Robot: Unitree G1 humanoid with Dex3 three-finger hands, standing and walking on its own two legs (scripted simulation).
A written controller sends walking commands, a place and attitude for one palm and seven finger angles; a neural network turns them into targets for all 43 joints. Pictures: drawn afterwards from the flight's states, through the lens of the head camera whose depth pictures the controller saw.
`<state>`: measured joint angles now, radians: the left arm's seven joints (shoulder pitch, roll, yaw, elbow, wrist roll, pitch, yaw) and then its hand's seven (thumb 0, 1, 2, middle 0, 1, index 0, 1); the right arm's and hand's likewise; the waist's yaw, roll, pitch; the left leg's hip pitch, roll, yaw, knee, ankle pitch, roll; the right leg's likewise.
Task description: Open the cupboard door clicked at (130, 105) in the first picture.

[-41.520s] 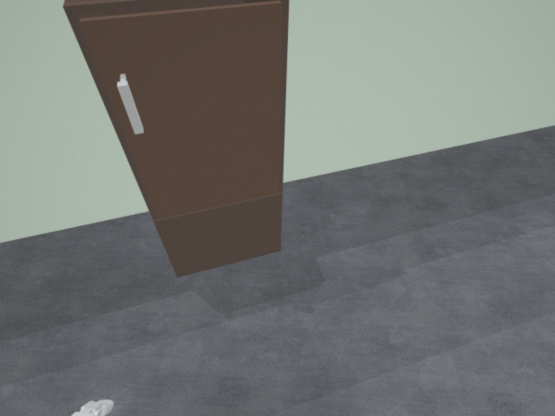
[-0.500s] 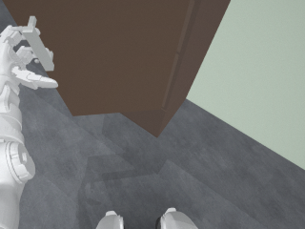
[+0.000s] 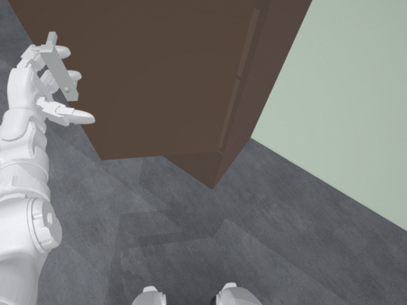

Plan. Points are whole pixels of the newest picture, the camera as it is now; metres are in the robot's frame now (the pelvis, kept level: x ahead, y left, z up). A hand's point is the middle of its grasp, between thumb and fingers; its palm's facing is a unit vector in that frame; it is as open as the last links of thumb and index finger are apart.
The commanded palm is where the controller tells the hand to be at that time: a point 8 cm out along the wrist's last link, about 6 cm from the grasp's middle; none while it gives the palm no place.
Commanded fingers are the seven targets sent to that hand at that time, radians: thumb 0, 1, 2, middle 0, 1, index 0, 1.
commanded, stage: slide the fingers in behind the handle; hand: left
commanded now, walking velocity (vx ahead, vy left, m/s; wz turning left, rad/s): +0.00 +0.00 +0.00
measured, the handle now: (62, 68) +0.56 +0.24 +0.10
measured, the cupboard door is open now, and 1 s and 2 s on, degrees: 43 43 68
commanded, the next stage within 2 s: close the thumb around the handle in 0.30 s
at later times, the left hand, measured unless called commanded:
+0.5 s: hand (70, 90) +0.50 +0.22 +0.10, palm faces +0.05 -1.00 -0.01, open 13.8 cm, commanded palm +0.48 +0.26 +0.10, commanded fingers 0.00 -0.16 0.44 -0.32 -1.24 -0.32 -1.24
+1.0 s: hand (64, 89) +0.50 +0.23 +0.10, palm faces +0.04 -1.00 +0.01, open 6.4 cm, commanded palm +0.48 +0.27 +0.10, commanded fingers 0.00 0.90 0.90 -0.40 -1.35 -0.40 -1.35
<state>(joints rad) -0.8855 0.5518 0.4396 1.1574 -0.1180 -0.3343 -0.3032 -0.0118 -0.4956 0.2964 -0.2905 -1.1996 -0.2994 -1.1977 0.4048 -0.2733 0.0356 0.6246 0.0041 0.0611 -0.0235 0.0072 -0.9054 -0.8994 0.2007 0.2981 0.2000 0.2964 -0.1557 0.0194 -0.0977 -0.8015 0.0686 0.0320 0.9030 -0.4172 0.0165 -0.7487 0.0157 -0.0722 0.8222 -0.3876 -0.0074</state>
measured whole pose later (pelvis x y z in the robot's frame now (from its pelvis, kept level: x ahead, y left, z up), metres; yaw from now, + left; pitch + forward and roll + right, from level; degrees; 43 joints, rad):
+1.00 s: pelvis +0.00 +0.00 +0.00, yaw +0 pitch +19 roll -3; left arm -0.91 0.59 0.43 1.19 -0.11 -0.33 -0.31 0.00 0.61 0.77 -0.35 -1.31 -0.37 -1.32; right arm 0.42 -0.28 0.04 0.63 0.00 0.06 -0.03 0.01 -0.91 -0.90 0.20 0.30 0.20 0.30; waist -0.16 0.02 -0.09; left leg -0.82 0.07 0.03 0.91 -0.42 0.02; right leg -0.76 0.02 -0.07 0.83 -0.39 -0.01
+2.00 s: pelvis +0.00 -0.02 +0.02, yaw +2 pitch +9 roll +0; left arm -0.21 0.01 0.13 0.31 -0.08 -0.17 0.34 0.00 0.67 0.79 -0.33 -1.28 -0.33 -1.28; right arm 0.19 -0.20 0.02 0.55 -0.02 0.02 0.01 0.01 -0.91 -0.90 0.20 0.30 0.20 0.30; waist -0.01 0.02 -0.11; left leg -0.55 0.04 0.04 0.77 -0.38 0.00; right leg -0.52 -0.01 -0.07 0.76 -0.39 -0.02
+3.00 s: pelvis +0.01 -0.02 +0.02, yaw +4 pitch +5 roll +0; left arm 0.07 -0.10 -0.23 0.02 0.08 -0.05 0.58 0.00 -0.36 0.35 -0.29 -1.15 -0.30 -1.15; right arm 0.18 -0.18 0.02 0.57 -0.06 0.08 -0.01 0.01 -0.91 -0.90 0.20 0.30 0.20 0.30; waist 0.02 0.04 -0.07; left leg -0.46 0.03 0.00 0.77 -0.39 -0.02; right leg -0.42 -0.02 -0.10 0.76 -0.42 -0.03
